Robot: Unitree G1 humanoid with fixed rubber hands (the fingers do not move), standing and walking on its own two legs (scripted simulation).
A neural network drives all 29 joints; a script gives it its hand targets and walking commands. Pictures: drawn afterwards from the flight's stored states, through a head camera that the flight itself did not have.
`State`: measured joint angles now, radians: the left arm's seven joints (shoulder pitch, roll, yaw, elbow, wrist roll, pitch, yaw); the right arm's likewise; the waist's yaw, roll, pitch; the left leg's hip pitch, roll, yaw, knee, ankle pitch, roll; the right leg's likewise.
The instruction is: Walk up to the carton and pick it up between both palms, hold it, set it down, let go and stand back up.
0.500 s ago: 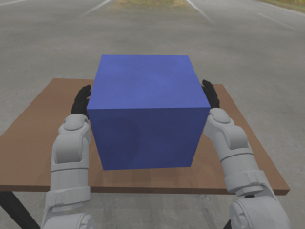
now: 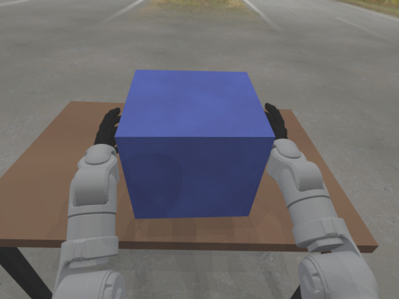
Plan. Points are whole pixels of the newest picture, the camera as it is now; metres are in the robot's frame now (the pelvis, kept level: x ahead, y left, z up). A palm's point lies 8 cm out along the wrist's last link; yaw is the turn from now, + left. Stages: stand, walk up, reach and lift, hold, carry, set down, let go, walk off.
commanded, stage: hold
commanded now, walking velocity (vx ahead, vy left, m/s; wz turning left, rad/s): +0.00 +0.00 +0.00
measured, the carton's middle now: (192, 143) +0.39 +0.01 +0.18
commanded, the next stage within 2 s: none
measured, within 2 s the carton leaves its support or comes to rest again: neither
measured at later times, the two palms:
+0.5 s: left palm (106, 147) +0.36 +0.17 +0.19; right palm (275, 141) +0.37 -0.16 +0.20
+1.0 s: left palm (105, 146) +0.35 +0.17 +0.20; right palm (275, 141) +0.36 -0.15 +0.20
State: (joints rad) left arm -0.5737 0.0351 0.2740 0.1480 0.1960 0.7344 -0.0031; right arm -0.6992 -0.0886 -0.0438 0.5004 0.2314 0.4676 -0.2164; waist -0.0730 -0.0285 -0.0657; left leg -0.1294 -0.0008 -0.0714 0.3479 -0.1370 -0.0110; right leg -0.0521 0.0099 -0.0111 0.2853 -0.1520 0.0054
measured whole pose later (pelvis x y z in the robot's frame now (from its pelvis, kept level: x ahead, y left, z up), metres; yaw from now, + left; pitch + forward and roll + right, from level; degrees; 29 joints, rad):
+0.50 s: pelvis +0.00 +0.00 +0.00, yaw +0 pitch -5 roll -1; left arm -0.56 0.03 0.27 0.13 0.20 0.73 0.00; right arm -0.69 -0.10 -0.03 0.49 0.24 0.47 -0.22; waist -0.07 -0.02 -0.06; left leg -0.11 0.00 -0.07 0.35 -0.15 -0.01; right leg -0.03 0.01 -0.01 0.28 -0.16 0.01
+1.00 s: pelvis +0.00 +0.00 +0.00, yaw +0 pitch -5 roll -1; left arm -0.56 0.03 0.27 0.11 0.19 0.74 0.00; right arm -0.68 -0.09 -0.04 0.47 0.25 0.47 -0.22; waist -0.07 -0.02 -0.06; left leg -0.12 0.00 -0.07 0.35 -0.15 -0.01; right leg -0.04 0.01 -0.01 0.29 -0.16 0.00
